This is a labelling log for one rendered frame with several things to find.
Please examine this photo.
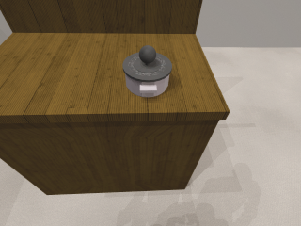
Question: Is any knob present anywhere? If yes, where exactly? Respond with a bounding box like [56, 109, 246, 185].
[139, 45, 156, 64]

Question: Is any pot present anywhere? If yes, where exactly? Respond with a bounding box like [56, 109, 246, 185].
[125, 74, 169, 98]

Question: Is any lid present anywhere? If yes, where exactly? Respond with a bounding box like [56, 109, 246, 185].
[122, 52, 172, 83]

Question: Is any table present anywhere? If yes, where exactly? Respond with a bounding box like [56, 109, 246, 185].
[0, 0, 230, 195]

